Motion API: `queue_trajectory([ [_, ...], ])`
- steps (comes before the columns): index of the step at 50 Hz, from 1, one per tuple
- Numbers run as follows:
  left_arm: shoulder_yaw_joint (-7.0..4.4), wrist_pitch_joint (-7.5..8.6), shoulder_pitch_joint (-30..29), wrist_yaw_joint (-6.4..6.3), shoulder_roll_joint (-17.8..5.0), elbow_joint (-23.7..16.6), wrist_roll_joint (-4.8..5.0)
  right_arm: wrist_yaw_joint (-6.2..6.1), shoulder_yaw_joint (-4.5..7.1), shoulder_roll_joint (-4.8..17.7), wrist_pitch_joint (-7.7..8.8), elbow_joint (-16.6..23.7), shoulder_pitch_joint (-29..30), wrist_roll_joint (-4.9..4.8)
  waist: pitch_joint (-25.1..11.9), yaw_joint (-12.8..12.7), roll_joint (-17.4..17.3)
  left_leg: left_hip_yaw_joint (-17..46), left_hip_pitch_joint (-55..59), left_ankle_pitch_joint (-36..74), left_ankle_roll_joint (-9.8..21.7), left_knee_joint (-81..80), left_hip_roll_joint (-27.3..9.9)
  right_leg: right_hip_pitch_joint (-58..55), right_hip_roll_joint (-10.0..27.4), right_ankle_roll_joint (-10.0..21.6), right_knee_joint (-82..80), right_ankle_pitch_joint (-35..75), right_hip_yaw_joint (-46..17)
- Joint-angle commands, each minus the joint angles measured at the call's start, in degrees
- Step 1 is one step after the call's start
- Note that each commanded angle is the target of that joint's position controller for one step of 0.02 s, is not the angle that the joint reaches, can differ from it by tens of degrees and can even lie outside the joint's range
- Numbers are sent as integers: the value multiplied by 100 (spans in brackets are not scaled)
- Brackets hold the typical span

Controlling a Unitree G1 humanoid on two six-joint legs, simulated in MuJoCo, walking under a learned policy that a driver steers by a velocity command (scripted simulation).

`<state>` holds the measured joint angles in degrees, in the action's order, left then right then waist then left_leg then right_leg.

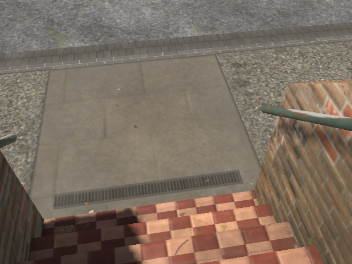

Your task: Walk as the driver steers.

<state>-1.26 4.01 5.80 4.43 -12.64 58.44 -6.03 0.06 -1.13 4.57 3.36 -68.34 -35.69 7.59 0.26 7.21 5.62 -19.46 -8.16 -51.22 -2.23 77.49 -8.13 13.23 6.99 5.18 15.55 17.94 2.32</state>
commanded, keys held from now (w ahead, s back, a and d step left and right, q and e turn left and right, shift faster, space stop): w+e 0.04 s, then w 0.96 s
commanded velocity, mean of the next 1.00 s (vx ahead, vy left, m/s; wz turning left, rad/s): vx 0.50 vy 0.00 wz -0.16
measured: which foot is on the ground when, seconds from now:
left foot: down 0.00-0.00, up 0.02-0.38, down 0.40-0.90, up 0.92-1.00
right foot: down 0.00-0.42, up 0.44-0.90, down 0.92-1.00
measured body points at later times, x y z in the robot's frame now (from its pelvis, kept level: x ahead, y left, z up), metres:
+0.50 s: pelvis +0.26 +0.03 -0.25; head +0.25 +0.04 +0.20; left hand +0.23 +0.26 -0.41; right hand +0.23 -0.23 -0.40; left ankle +0.28 +0.10 -0.99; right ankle +0.15 -0.11 -0.71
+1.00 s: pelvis +0.49 +0.00 -0.45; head +0.49 -0.02 +0.00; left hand +0.64 +0.20 -0.58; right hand +0.33 -0.18 -0.60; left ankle +0.38 +0.14 -0.91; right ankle +0.52 -0.08 -1.19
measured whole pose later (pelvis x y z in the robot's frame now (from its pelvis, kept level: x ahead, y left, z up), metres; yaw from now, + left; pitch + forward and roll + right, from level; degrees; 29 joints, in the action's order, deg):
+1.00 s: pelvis +0.49 +0.00 -0.45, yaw -8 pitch +0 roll +2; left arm -1.6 2.7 9.7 3.5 -11.5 55.3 -2.7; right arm 1.1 0.1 9.1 2.4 -62.9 -30.8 1.6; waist -0.2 6.4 0.7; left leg 0.0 -31.7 -45.5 6.6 110.3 5.0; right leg 15.9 -0.8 5.7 24.5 -10.2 3.6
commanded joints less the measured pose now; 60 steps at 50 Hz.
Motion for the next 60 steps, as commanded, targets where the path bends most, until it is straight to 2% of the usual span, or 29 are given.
queue_trajectory([
  [1,-681,146,3979,-127,-1540,1459,-106,476,373,1128,-178,68,-181,26,-765,-1599,862,784,-3560,550,118,3236,367,-5013,-2,716,1152,2910,-166],
  [4,-642,186,4174,-163,-1171,1543,-8,518,282,687,390,1703,2300,-662,-686,-1925,-367,1787,-6473,167,333,3441,203,-5179,1522,1600,1628,1372,-1648],
  [6,-81,175,2524,-28,252,1156,20,264,314,705,345,1597,2080,-452,464,-883,-1069,2800,-5633,2008,618,1161,-488,-1659,1648,1287,1432,-740,-1872],
  [12,328,451,1698,-260,315,149,-11,421,142,638,158,1069,1021,-121,399,-470,-616,2408,-862,8763,546,-3091,9,3724,-306,603,2569,-3794,-434],
  [19,98,-51,2795,-164,-1028,180,65,372,299,1438,86,1417,2007,-334,661,-848,-693,2102,-76,6940,572,-6851,50,1219,347,617,4827,-3905,-2398],
  [22,112,-18,4180,406,211,438,445,359,869,2859,235,362,-1173,-199,-1262,-372,-2145,2700,4523,12379,2176,-3632,-1230,4928,-1448,-309,11010,-6414,-678],
  [27,346,25,2440,-91,422,-378,156,335,63,212,169,307,255,126,991,-990,-250,3292,-585,4742,1597,-5271,-880,5961,373,338,7426,-1888,-1422],
  [36,238,62,670,126,-324,-513,-106,-58,-166,1037,555,455,-12,-267,492,-547,-987,2815,-2947,3082,1512,-3835,162,2078,-418,-326,3228,1527,-208],
  [37,118,-117,-175,-270,-192,-698,679,-129,86,1236,281,635,129,-1274,203,-329,-103,2984,-1732,3812,1272,-3457,47,2018,-565,-425,2544,1567,48],
  [38,174,-195,-603,-391,-69,-889,813,-188,73,1231,76,650,-84,-1137,500,7,-375,3119,-1298,4121,1282,-3181,134,2247,-586,-510,2038,951,-19],
  [39,312,-165,-355,26,-213,-867,-163,-73,-196,884,283,263,-951,-338,1311,-8,-1381,4144,-693,3628,1679,-3120,-359,3838,-117,-409,1392,200,-699],
  [40,65,-142,-1002,-293,-164,-1075,794,-254,72,837,-11,495,-357,-661,1054,394,-415,3208,-158,4534,1440,-2581,205,3025,-414,-497,720,609,-279],
  [41,152,-128,-957,-367,-3,-1100,961,-317,94,986,-139,519,-305,-642,1008,467,-708,3259,-375,5105,1498,-2398,239,2446,-473,-488,443,373,-170],
  [42,92,-79,-641,-401,-105,-1029,936,-372,170,1013,-183,482,-359,-591,1153,486,-851,3242,-569,5742,1525,-2127,196,1931,-381,-412,132,110,-141],
  [43,279,-152,320,47,85,-783,-344,22,-108,690,53,80,-1252,-167,940,-82,-1061,4438,-624,4531,1769,-2258,-198,1627,24,-122,-303,-608,-677],
  [44,-107,-137,843,-292,-404,-428,693,-227,202,992,-96,362,45,-604,662,-170,-1115,3664,-1074,5842,1681,-907,-72,329,-48,-55,502,426,-404],
  [45,-74,-99,1283,-383,-478,-279,895,-272,193,1017,-142,556,-113,-576,395,-366,-410,3016,-969,5331,1529,-92,473,-141,-263,-140,-922,-49,30],
  [47,-274,-195,2843,-392,-892,197,767,-257,360,874,-172,547,-388,-767,-960,-837,811,1976,-4229,-479,1026,4068,1489,-4249,1020,535,1880,3728,-860],
  [48,-460,-125,3891,84,-1707,328,-88,614,2,487,70,426,-1001,-313,-2312,-1449,1142,2824,-5499,231,820,4729,1255,-5846,1331,1567,2278,2529,-1172],
  [49,-355,-297,2979,-195,-883,196,790,-34,411,1366,-62,1001,341,-873,-1268,-1022,3,2207,-6457,166,882,4033,1004,-4725,1840,1440,1938,374,-1639],
  [50,-416,-237,2844,142,-1410,138,-381,404,-9,633,127,1061,96,-498,-546,-1408,-451,2857,-6754,1725,751,3846,657,-3307,1833,1784,1060,-2309,-2433],
  [51,-379,-180,2514,240,-1050,239,-366,428,101,915,262,894,314,-580,413,-1082,-932,2753,-6896,2409,833,3291,636,-2068,1313,1483,560,-3386,-2108],
  [52,29,-33,1922,118,157,117,-310,329,71,842,243,793,61,-302,632,-516,-1252,3115,-6067,4553,948,1151,-27,-346,1105,1223,760,-3239,-1720],
  [53,-2,-92,1760,-250,-18,59,772,1,388,1144,-59,1002,857,-445,39,-471,-46,2519,-5033,3543,485,1689,653,-129,1147,1163,1463,-1847,-1639],
  [54,290,183,1971,-205,695,188,-28,388,103,678,23,856,614,-242,825,-576,-909,2585,-4341,6275,906,-466,6,2002,305,880,837,-2972,-436],
  [55,98,68,1269,-431,-77,-45,839,103,285,655,-164,1295,1306,-445,414,-113,11,1926,-2889,5509,280,-922,591,2206,470,764,974,-1841,-895],
  [56,216,297,1937,-269,-14,268,-124,551,45,440,9,799,754,-127,690,-410,29,2087,-3019,6843,561,-68,205,2972,38,893,1317,-2478,-527],
  [59,331,515,2529,-353,162,406,65,573,28,659,184,1034,1190,10,278,-775,-598,2501,-3457,8683,483,-2752,56,2023,163,1023,2171,-3105,-865],
  [60,52,311,1661,-504,-516,202,1096,155,287,1020,-18,1385,1695,-722,-301,-241,-317,2064,-2103,8802,387,-2787,475,1945,190,620,2360,-3274,-1133],
])
Keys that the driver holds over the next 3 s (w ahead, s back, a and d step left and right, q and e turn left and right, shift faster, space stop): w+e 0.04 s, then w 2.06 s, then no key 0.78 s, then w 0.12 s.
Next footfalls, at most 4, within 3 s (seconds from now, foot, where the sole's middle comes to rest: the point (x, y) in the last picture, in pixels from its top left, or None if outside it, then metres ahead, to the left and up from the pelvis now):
0.40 left None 0.32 0.10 -1.03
0.92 right None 0.56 -0.09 -1.23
1.40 left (147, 261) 0.80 0.10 -1.43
2.02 right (180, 231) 1.05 -0.13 -1.63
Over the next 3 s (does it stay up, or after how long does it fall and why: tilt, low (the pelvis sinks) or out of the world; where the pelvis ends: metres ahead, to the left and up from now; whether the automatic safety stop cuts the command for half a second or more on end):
stays up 1.27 -0.03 -1.07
